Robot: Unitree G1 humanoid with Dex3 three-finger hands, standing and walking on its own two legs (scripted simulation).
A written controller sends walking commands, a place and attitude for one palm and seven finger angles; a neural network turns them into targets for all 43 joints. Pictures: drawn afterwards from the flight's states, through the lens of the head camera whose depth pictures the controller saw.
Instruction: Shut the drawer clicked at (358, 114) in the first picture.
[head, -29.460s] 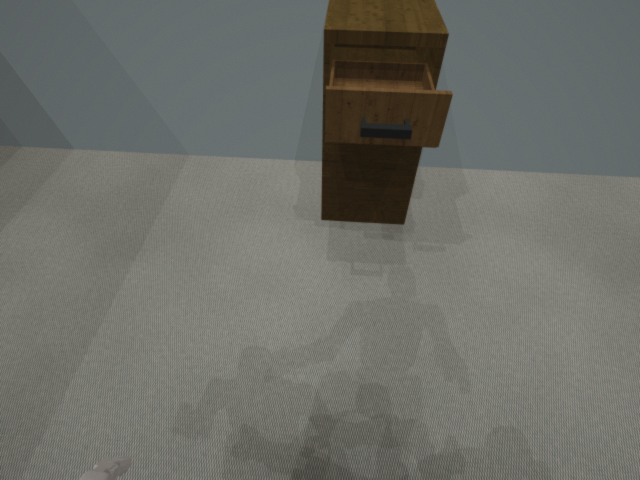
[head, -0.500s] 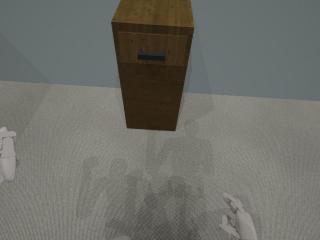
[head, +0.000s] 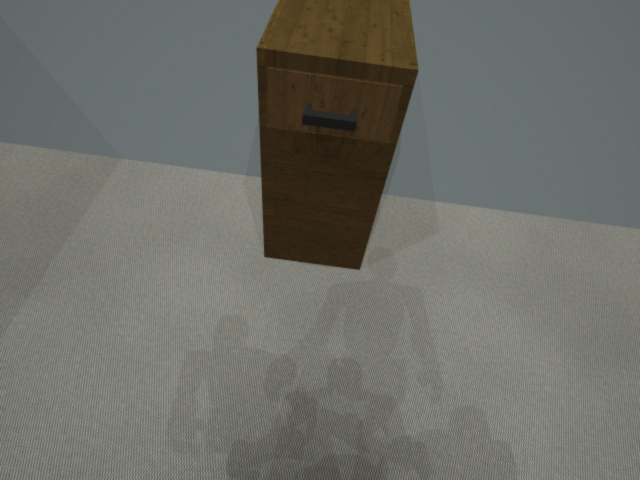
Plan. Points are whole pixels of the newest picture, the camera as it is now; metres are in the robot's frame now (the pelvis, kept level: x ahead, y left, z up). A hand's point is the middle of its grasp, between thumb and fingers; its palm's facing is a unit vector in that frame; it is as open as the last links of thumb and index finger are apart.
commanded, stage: let the arm hang, fingers relaxed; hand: left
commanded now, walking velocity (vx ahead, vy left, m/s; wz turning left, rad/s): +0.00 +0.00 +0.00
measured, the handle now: (330, 114) +0.93 +0.02 -0.08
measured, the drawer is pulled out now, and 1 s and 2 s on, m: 0.00 0.00 0.00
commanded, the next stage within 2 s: look to check the result in 0.70 s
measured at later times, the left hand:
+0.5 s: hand out of the picture +0.06 +0.21 -0.16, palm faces -0.03 -0.97 -0.25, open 7.3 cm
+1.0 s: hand out of the picture +0.08 +0.21 -0.16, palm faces -0.03 -0.96 -0.27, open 7.4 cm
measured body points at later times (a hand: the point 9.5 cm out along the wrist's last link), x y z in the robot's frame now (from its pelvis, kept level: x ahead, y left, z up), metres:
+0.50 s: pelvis +0.01 +0.01 +0.01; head +0.02 +0.01 +0.46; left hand +0.06 +0.26 -0.15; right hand +0.04 -0.24 -0.15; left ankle +0.04 +0.10 -0.74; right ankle +0.01 -0.12 -0.74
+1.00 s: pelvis +0.03 +0.00 +0.01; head +0.04 -0.01 +0.46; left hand +0.08 +0.26 -0.14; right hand +0.06 -0.27 -0.14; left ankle +0.04 +0.10 -0.74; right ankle +0.01 -0.12 -0.74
